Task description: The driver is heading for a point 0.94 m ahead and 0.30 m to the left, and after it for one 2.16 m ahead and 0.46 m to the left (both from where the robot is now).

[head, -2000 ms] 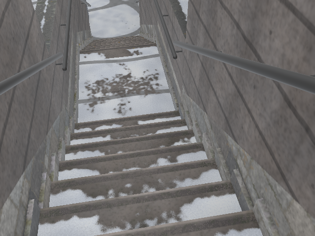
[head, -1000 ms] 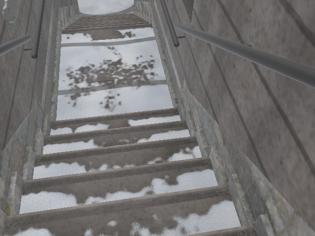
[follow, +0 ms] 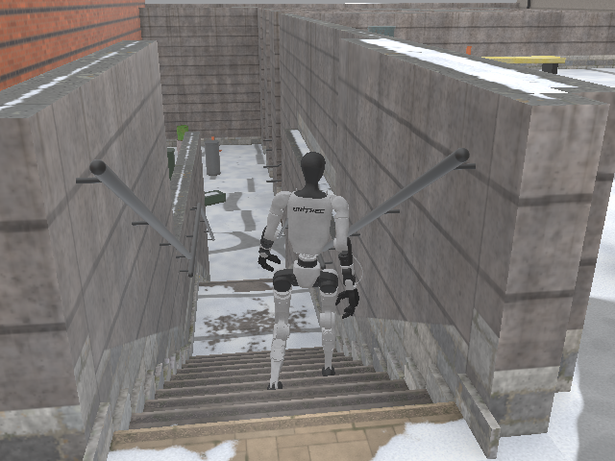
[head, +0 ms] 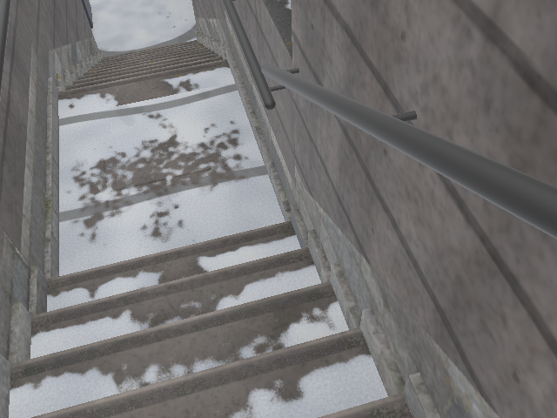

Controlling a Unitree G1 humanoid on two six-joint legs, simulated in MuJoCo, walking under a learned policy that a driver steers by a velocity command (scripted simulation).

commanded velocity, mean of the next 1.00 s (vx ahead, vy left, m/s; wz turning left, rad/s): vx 0.40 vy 0.01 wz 0.00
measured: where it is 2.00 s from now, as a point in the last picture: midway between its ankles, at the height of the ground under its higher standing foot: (214, 309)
